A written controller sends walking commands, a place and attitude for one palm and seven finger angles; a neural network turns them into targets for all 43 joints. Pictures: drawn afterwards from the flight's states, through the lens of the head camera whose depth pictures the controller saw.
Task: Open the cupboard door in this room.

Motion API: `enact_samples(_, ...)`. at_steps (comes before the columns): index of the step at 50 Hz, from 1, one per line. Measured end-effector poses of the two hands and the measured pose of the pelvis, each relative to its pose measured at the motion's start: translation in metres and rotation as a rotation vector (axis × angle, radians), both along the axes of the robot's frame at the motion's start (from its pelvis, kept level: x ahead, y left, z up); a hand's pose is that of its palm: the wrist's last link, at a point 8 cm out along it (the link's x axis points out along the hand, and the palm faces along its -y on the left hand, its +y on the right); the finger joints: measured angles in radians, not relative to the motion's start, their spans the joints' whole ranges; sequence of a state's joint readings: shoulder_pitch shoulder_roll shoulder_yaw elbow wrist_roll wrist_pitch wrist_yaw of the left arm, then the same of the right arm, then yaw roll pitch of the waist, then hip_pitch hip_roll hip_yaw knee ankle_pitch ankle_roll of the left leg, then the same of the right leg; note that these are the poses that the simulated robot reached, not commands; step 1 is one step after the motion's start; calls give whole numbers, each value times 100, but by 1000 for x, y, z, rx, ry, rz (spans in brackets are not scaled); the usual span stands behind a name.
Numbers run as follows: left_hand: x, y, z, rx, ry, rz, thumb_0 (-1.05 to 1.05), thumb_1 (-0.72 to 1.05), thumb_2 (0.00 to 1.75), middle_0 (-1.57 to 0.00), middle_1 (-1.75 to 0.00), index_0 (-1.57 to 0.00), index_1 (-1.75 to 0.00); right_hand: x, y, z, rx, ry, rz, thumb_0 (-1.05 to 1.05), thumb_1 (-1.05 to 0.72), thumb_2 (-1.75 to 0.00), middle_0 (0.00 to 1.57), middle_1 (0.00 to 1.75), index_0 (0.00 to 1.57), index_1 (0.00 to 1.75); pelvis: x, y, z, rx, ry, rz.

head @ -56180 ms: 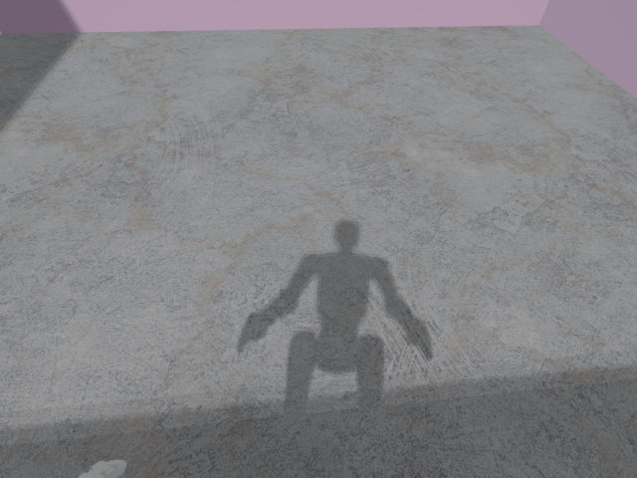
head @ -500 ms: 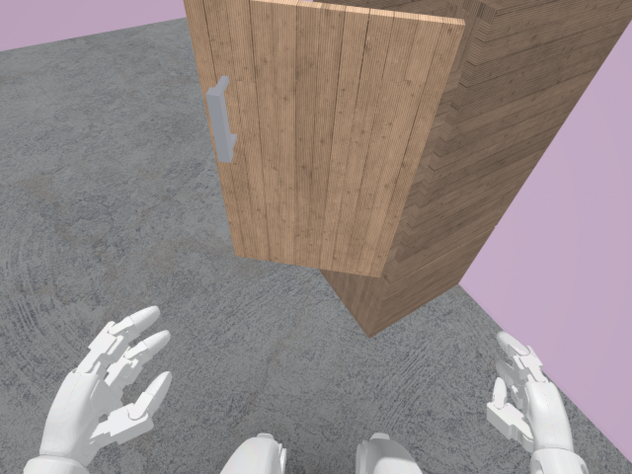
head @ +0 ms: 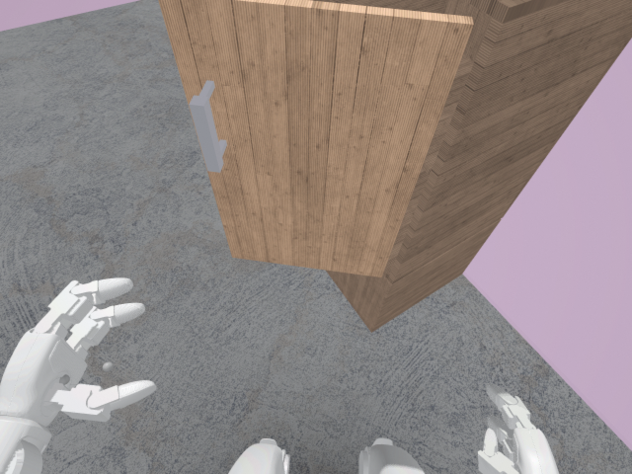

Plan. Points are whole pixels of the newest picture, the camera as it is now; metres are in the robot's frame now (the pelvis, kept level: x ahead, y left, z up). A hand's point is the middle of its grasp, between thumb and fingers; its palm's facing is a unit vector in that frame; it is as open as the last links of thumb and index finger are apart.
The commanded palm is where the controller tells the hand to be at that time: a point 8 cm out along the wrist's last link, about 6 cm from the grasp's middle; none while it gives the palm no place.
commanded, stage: raise the hand with hooked fingers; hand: left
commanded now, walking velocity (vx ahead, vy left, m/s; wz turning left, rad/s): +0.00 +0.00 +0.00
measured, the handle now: (212, 128) +0.56 +0.20 +0.09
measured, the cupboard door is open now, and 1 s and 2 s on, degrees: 50 50 50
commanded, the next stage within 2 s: move the hooked fingers beside the handle in 1.16 s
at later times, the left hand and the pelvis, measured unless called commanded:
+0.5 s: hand (74, 315) +0.26 +0.28 +0.08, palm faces -0.03 -1.00 -0.04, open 13.9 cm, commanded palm +0.24 +0.33 +0.09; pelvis +0.00 +0.01 +0.02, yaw +0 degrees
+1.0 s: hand (75, 290) +0.29 +0.28 +0.09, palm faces -0.03 -1.00 -0.03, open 14.0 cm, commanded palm +0.26 +0.33 +0.10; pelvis +0.00 +0.01 +0.03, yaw +0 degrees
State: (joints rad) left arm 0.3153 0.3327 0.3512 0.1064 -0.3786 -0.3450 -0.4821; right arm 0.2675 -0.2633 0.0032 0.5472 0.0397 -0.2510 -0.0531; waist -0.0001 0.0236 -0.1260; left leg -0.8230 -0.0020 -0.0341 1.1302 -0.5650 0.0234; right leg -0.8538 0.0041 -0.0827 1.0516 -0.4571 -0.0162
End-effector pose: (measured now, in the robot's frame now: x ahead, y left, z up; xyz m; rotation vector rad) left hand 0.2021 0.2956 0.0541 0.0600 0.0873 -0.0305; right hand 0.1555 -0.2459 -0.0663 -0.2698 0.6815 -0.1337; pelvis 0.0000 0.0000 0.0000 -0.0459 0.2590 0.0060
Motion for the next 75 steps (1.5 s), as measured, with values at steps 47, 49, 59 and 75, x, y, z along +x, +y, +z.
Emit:
enact_samples(47, 66, 42, 42, -30, -44, -8, -1, -50, 30, -30, -120, -30, -120, -24, 4, 30, -26, 49, -22, 1, -90, -90, 20, 30, 20, 30, -1, 12, 28, 5, -63, -11)
enact_samples(49, 65, 41, 42, -27, -48, -3, -1, -50, 30, -30, -120, -30, -120, -24, 3, 30, -26, 52, -21, 1, -90, -90, 20, 30, 20, 30, -1, 10, 28, 5, -64, -10)
enact_samples(59, 62, 35, 46, -22, -57, -3, -1, -50, 30, -30, -120, -30, -120, -17, 3, 28, -11, 37, -12, 1, -91, -90, 20, 30, 20, 30, -1, 4, 28, 8, -68, -6)
enact_samples(75, 86, 27, 45, -30, -62, -3, -1, -50, 30, -30, -120, -30, -120, -19, -7, 21, -29, 63, -14, 1, -91, -90, 20, 30, 20, 30, -5, -4, 25, 13, -59, 0)
